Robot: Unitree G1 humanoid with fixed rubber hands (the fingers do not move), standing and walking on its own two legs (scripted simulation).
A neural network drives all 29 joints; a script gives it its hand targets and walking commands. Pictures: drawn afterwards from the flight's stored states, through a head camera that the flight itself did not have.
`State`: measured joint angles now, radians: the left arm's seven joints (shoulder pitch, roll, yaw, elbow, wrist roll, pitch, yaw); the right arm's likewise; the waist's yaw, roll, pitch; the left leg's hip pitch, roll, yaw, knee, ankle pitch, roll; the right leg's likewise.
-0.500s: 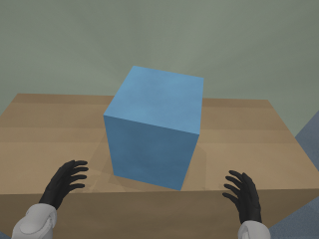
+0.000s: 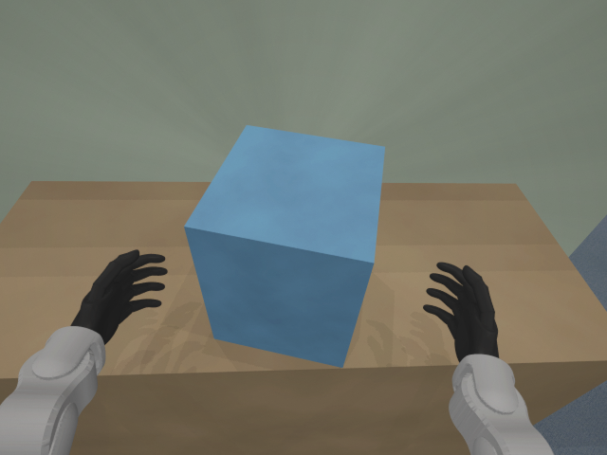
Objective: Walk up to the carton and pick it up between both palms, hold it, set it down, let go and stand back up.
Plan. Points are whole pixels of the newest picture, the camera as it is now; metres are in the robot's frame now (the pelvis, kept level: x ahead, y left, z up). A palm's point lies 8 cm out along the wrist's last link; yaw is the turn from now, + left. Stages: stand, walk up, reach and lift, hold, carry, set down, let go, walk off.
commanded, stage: reach and lift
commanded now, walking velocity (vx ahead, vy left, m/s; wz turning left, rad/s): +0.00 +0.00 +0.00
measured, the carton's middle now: (295, 247) +0.39 +0.03 +0.07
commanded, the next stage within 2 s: none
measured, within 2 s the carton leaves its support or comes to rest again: neither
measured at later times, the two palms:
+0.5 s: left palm (136, 229) +0.33 +0.21 +0.15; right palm (461, 259) +0.31 -0.16 +0.16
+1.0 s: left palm (145, 168) +0.39 +0.21 +0.20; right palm (451, 202) +0.37 -0.16 +0.19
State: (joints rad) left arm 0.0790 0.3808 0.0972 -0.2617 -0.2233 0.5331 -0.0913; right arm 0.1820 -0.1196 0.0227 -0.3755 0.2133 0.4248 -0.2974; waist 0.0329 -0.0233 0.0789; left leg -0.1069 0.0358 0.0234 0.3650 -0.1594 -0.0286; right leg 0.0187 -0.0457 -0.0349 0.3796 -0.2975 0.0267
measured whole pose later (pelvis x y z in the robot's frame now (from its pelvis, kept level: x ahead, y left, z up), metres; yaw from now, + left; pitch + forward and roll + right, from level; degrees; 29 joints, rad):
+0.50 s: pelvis -0.01 +0.01 +0.00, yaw +0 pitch -4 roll +0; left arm -0.39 0.38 0.11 -0.06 -0.22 0.73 -0.08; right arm -0.31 -0.18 0.02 -0.15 0.29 0.57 -0.34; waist -0.03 -0.04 0.08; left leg -0.15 0.04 0.02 0.36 -0.14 -0.03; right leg -0.03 -0.05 -0.03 0.38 -0.28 0.03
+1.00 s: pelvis -0.02 +0.01 +0.00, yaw +0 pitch -2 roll +0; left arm -0.76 0.41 0.13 0.26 -0.22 0.74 -0.05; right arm -0.69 -0.22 0.02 0.21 0.35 0.57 -0.33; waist -0.05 -0.05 0.08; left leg -0.21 0.04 0.02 0.36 -0.12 -0.03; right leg -0.08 -0.05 -0.03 0.38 -0.26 0.04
